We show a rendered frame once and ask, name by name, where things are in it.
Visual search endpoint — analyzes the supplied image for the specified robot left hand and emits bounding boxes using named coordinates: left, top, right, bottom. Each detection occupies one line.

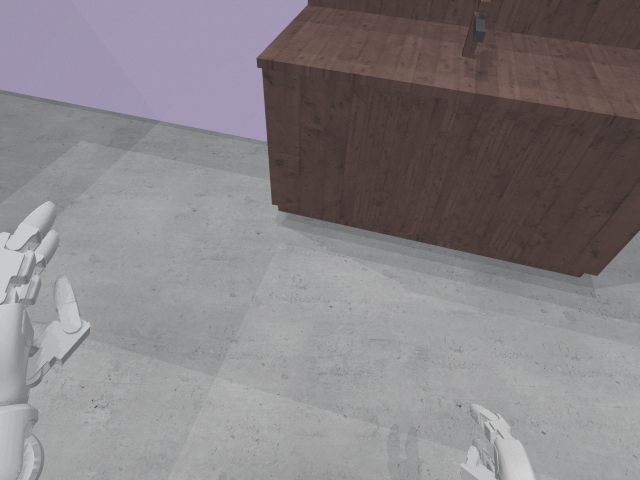
left=0, top=201, right=90, bottom=406

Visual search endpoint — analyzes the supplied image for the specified left robot forearm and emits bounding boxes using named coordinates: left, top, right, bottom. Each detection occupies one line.
left=0, top=404, right=45, bottom=480

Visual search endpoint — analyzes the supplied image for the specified tap lever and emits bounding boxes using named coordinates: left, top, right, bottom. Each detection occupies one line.
left=473, top=13, right=486, bottom=43

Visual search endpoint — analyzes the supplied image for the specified robot right hand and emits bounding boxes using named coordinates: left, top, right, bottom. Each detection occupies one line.
left=460, top=404, right=537, bottom=480

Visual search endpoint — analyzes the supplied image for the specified counter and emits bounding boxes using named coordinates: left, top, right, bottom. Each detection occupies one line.
left=257, top=0, right=640, bottom=278

